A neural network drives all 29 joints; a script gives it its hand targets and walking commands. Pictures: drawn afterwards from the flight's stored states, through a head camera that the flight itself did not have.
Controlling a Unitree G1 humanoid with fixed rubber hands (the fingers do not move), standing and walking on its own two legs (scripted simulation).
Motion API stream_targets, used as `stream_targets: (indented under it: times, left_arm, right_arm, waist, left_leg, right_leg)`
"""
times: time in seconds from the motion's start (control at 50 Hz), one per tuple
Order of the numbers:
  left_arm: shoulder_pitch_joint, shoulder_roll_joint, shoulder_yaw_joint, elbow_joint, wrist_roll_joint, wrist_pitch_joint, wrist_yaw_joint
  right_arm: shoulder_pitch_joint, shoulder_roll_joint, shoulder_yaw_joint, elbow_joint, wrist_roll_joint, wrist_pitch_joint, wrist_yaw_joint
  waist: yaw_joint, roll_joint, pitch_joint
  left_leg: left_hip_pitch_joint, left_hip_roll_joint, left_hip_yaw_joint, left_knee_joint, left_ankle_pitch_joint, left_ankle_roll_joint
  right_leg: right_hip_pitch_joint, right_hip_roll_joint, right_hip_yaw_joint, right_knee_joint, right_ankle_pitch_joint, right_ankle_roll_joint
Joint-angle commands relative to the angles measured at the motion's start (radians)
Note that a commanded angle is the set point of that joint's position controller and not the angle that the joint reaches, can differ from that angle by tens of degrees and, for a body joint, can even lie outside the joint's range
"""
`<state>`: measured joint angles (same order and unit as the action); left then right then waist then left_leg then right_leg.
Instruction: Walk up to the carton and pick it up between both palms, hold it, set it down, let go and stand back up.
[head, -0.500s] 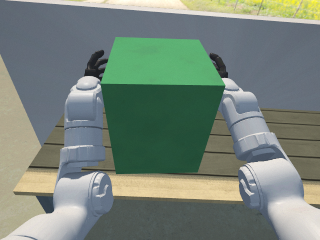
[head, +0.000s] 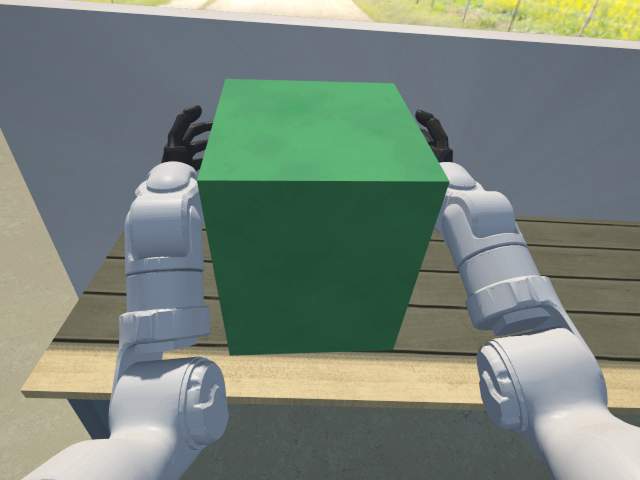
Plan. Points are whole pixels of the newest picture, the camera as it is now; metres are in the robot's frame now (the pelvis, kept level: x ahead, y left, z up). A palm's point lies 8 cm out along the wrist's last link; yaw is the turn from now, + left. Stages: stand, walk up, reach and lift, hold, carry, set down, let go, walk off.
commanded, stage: hold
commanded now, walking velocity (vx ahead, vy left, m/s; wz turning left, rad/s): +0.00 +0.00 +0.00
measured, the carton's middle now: (312, 219) +0.35 +0.01 +0.21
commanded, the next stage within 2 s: none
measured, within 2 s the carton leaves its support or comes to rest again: neither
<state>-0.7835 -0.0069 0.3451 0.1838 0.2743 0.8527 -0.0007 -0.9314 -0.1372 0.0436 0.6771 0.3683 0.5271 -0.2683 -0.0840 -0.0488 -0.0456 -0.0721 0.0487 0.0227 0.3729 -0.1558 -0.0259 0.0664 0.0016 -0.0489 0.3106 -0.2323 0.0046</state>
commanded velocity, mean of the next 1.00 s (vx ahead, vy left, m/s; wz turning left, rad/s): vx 0.00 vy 0.00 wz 0.00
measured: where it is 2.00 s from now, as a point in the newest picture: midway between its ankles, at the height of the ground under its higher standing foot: outside the picture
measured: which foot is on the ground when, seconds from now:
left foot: down 0.00-1.00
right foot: down 0.00-1.00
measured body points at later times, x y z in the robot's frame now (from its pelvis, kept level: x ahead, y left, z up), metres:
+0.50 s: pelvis -0.01 +0.00 +0.00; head -0.09 +0.02 +0.44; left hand +0.37 +0.16 +0.26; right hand +0.38 -0.14 +0.26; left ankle +0.04 +0.13 -0.75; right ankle -0.03 -0.12 -0.75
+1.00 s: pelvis -0.01 +0.00 +0.00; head -0.08 +0.03 +0.44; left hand +0.38 +0.16 +0.26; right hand +0.38 -0.13 +0.26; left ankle +0.04 +0.13 -0.75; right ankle -0.03 -0.12 -0.75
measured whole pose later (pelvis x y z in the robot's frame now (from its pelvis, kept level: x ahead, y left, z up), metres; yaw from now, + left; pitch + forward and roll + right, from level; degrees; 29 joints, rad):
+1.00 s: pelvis -0.01 +0.00 +0.00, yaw +0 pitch -7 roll -1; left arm -0.83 0.01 0.34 0.26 0.27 0.83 0.00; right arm -0.97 -0.13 0.01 0.73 0.35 0.52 -0.26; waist -0.08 -0.05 -0.08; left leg -0.11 0.05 0.02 0.37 -0.14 -0.02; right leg 0.02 0.00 -0.04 0.31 -0.22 0.01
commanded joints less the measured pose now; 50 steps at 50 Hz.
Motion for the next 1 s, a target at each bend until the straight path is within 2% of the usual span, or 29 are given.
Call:
stream_targets:
  times: [0.0, 0.02, 0.06, 0.1, 0.16, 0.2, 0.26, 0.3, 0.32, 0.36, 0.38, 0.44, 0.52, 0.56, 0.6, 0.62, 0.64, 0.66, 0.68, 0.72, 0.76, 0.78, 0.82, 0.84, 0.86, 0.88, 0.9, 0.92, 0.98]
  left_arm:
    - [-0.706, -0.541, -0.470, -0.040, -0.148, -0.057, -0.141]
    - [-0.701, -0.526, -0.453, -0.008, -0.143, -0.056, -0.145]
    - [-0.726, -0.541, -0.474, -0.066, -0.164, -0.076, -0.142]
    - [-0.731, -0.534, -0.458, -0.010, -0.146, -0.073, -0.144]
    - [-0.703, -0.544, -0.458, -0.022, -0.152, -0.069, -0.140]
    - [-0.683, -0.532, -0.444, -0.004, -0.138, -0.068, -0.141]
    - [-0.666, -0.509, -0.415, 0.004, -0.123, -0.062, -0.147]
    - [-0.694, -0.508, -0.418, 0.029, -0.120, -0.062, -0.153]
    - [-0.712, -0.523, -0.444, -0.016, -0.140, -0.072, -0.152]
    - [-0.760, -0.515, -0.435, 0.022, -0.144, -0.078, -0.150]
    - [-0.742, -0.543, -0.460, -0.009, -0.159, -0.084, -0.145]
    - [-0.766, -0.541, -0.466, 0.001, -0.166, -0.092, -0.134]
    - [-0.723, -0.531, -0.419, 0.098, -0.139, -0.081, -0.137]
    - [-0.741, -0.525, -0.409, 0.085, -0.139, -0.088, -0.140]
    - [-0.761, -0.535, -0.425, 0.054, -0.149, -0.088, -0.135]
    - [-0.748, -0.532, -0.417, 0.076, -0.148, -0.087, -0.136]
    - [-0.744, -0.535, -0.422, 0.067, -0.148, -0.087, -0.137]
    - [-0.731, -0.530, -0.411, 0.072, -0.149, -0.084, -0.137]
    - [-0.748, -0.527, -0.413, 0.053, -0.153, -0.089, -0.136]
    - [-0.713, -0.531, -0.417, 0.057, -0.148, -0.082, -0.133]
    - [-0.746, -0.533, -0.428, 0.013, -0.162, -0.087, -0.133]
    - [-0.738, -0.535, -0.432, 0.008, -0.158, -0.086, -0.132]
    - [-0.758, -0.543, -0.464, -0.050, -0.173, -0.091, -0.130]
    - [-0.745, -0.539, -0.452, -0.016, -0.165, -0.083, -0.128]
    - [-0.771, -0.537, -0.451, -0.023, -0.163, -0.086, -0.126]
    - [-0.740, -0.556, -0.461, -0.009, -0.162, -0.079, -0.124]
    - [-0.754, -0.547, -0.459, -0.014, -0.159, -0.081, -0.120]
    - [-0.746, -0.547, -0.452, 0.022, -0.163, -0.077, -0.122]
    - [-0.741, -0.555, -0.463, 0.000, -0.163, -0.082, -0.118]
  right_arm:
    - [-0.833, 0.657, 0.247, -0.346, 0.099, -0.032, 0.090]
    - [-0.831, 0.662, 0.242, -0.332, 0.095, -0.029, 0.087]
    - [-0.827, 0.686, 0.256, -0.364, 0.105, -0.038, 0.085]
    - [-0.816, 0.665, 0.232, -0.299, 0.089, -0.028, 0.084]
    - [-0.848, 0.661, 0.258, -0.363, 0.105, -0.039, 0.084]
    - [-0.811, 0.653, 0.248, -0.322, 0.099, -0.033, 0.082]
    - [-0.801, 0.641, 0.253, -0.318, 0.101, -0.037, 0.082]
    - [-0.824, 0.629, 0.225, -0.278, 0.081, -0.036, 0.087]
    - [-0.804, 0.653, 0.227, -0.286, 0.083, -0.041, 0.090]
    - [-0.830, 0.656, 0.195, -0.252, 0.069, -0.032, 0.094]
    - [-0.844, 0.675, 0.216, -0.313, 0.079, -0.048, 0.099]
    - [-0.846, 0.670, 0.212, -0.293, 0.085, -0.045, 0.098]
    - [-0.884, 0.667, 0.205, -0.280, 0.073, -0.045, 0.101]
    - [-0.884, 0.675, 0.210, -0.261, 0.078, -0.043, 0.101]
    - [-0.865, 0.658, 0.204, -0.248, 0.081, -0.041, 0.101]
    - [-0.882, 0.662, 0.202, -0.265, 0.078, -0.046, 0.098]
    - [-0.866, 0.649, 0.199, -0.246, 0.082, -0.043, 0.097]
    - [-0.886, 0.653, 0.207, -0.275, 0.091, -0.047, 0.097]
    - [-0.875, 0.654, 0.204, -0.266, 0.090, -0.044, 0.097]
    - [-0.860, 0.643, 0.219, -0.277, 0.096, -0.044, 0.099]
    - [-0.834, 0.642, 0.214, -0.262, 0.103, -0.037, 0.098]
    - [-0.831, 0.638, 0.214, -0.268, 0.104, -0.039, 0.098]
    - [-0.807, 0.637, 0.213, -0.276, 0.105, -0.036, 0.098]
    - [-0.837, 0.634, 0.222, -0.294, 0.104, -0.037, 0.097]
    - [-0.821, 0.641, 0.205, -0.261, 0.097, -0.030, 0.098]
    - [-0.828, 0.635, 0.217, -0.285, 0.100, -0.037, 0.102]
    - [-0.815, 0.636, 0.207, -0.259, 0.098, -0.033, 0.104]
    - [-0.856, 0.638, 0.205, -0.285, 0.092, -0.040, 0.107]
    - [-0.855, 0.648, 0.224, -0.298, 0.099, -0.046, 0.106]
  waist:
    - [0.002, 0.072, -0.321]
    - [-0.003, 0.050, -0.318]
    - [0.002, 0.067, -0.386]
    - [-0.013, 0.080, -0.316]
    - [0.009, 0.078, -0.388]
    - [0.003, 0.074, -0.361]
    - [0.018, 0.067, -0.339]
    - [0.008, 0.071, -0.298]
    - [-0.006, 0.075, -0.336]
    - [-0.020, 0.060, -0.299]
    - [-0.005, 0.076, -0.365]
    - [-0.011, 0.092, -0.362]
    - [0.014, 0.054, -0.311]
    - [0.024, 0.062, -0.327]
    - [0.009, 0.093, -0.353]
    - [0.009, 0.071, -0.351]
    - [0.002, 0.082, -0.354]
    - [0.013, 0.065, -0.362]
    - [0.002, 0.058, -0.379]
    - [0.015, 0.072, -0.373]
    - [-0.001, 0.083, -0.389]
    - [0.000, 0.093, -0.371]
    - [-0.025, 0.099, -0.406]
    - [-0.007, 0.094, -0.385]
    - [-0.017, 0.099, -0.361]
    - [-0.006, 0.116, -0.366]
    - [-0.010, 0.112, -0.348]
    - [0.000, 0.095, -0.345]
    - [0.005, 0.088, -0.372]
  left_leg:
    - [0.187, -0.089, 0.008, -0.022, 0.224, -0.014]
    - [0.185, -0.092, 0.008, -0.023, 0.196, -0.002]
    - [0.207, -0.096, 0.006, -0.008, 0.246, -0.007]
    - [0.186, -0.090, 0.007, -0.020, 0.203, -0.013]
    - [0.208, -0.092, 0.001, -0.007, 0.232, -0.008]
    - [0.210, -0.093, 0.001, -0.011, 0.229, -0.008]
    - [0.213, -0.095, 0.009, -0.013, 0.237, -0.007]
    - [0.181, -0.090, 0.014, -0.036, 0.155, -0.001]
    - [0.189, -0.087, 0.009, -0.031, 0.186, -0.004]
    - [0.157, -0.087, 0.007, -0.045, 0.127, -0.001]
    - [0.171, -0.088, 0.003, -0.032, 0.173, -0.003]
    - [0.181, -0.090, -0.001, -0.017, 0.188, -0.009]
    - [0.152, -0.089, 0.005, -0.038, 0.122, 0.015]
    - [0.142, -0.091, 0.007, -0.044, 0.113, 0.018]
    - [0.161, -0.088, 0.006, -0.033, 0.139, 0.002]
    - [0.166, -0.091, 0.007, -0.030, 0.141, 0.006]
    - [0.179, -0.087, 0.005, -0.025, 0.173, -0.001]
    - [0.175, -0.090, 0.005, -0.021, 0.184, 0.005]
    - [0.188, -0.087, 0.002, -0.024, 0.185, 0.003]
    - [0.198, -0.088, 0.004, -0.014, 0.218, -0.002]
    - [0.203, -0.084, -0.001, -0.010, 0.230, -0.014]
    - [0.200, -0.086, 0.000, -0.006, 0.248, -0.018]
    - [0.226, -0.084, -0.003, -0.003, 0.268, -0.030]
    - [0.206, -0.087, -0.002, -0.004, 0.252, -0.023]
    - [0.199, -0.084, -0.005, -0.015, 0.225, -0.023]
    - [0.193, -0.082, -0.004, -0.014, 0.225, -0.024]
    - [0.182, -0.080, -0.004, -0.022, 0.203, -0.026]
    - [0.170, -0.081, 0.000, -0.027, 0.172, -0.015]
    - [0.203, -0.082, -0.003, -0.010, 0.223, -0.019]
  right_leg:
    - [-0.130, 0.077, 0.007, -0.056, 0.234, 0.074]
    - [-0.128, 0.074, 0.012, -0.062, 0.224, 0.080]
    - [-0.111, 0.073, 0.015, -0.050, 0.282, 0.086]
    - [-0.133, 0.071, 0.016, -0.056, 0.240, 0.078]
    - [-0.102, 0.074, 0.016, -0.052, 0.270, 0.077]
    - [-0.109, 0.073, 0.016, -0.050, 0.271, 0.082]
    - [-0.110, 0.070, 0.010, -0.059, 0.271, 0.084]
    - [-0.150, 0.065, 0.011, -0.074, 0.183, 0.078]
    - [-0.137, 0.068, 0.012, -0.064, 0.213, 0.076]
    - [-0.158, 0.068, 0.014, -0.074, 0.157, 0.076]
    - [-0.134, 0.070, 0.015, -0.063, 0.198, 0.074]
    - [-0.148, 0.072, 0.012, -0.059, 0.199, 0.071]
    - [-0.166, 0.065, 0.019, -0.074, 0.159, 0.076]
    - [-0.158, 0.063, 0.022, -0.069, 0.147, 0.076]
    - [-0.152, 0.066, 0.020, -0.067, 0.153, 0.071]
    - [-0.158, 0.063, 0.023, -0.073, 0.172, 0.078]
    - [-0.155, 0.068, 0.019, -0.066, 0.197, 0.074]
    - [-0.141, 0.073, 0.015, -0.067, 0.196, 0.075]
    - [-0.144, 0.075, 0.017, -0.067, 0.198, 0.077]
    - [-0.140, 0.075, 0.016, -0.065, 0.216, 0.072]
    - [-0.130, 0.077, 0.016, -0.054, 0.233, 0.074]
    - [-0.133, 0.075, 0.014, -0.056, 0.248, 0.073]
    - [-0.134, 0.081, 0.012, -0.051, 0.257, 0.074]
    - [-0.140, 0.081, 0.010, -0.061, 0.231, 0.072]
    - [-0.149, 0.078, 0.012, -0.063, 0.209, 0.072]
    - [-0.144, 0.078, 0.012, -0.058, 0.204, 0.065]
    - [-0.154, 0.079, 0.010, -0.059, 0.184, 0.064]
    - [-0.160, 0.075, 0.011, -0.065, 0.161, 0.066]
    - [-0.158, 0.079, 0.008, -0.056, 0.204, 0.070]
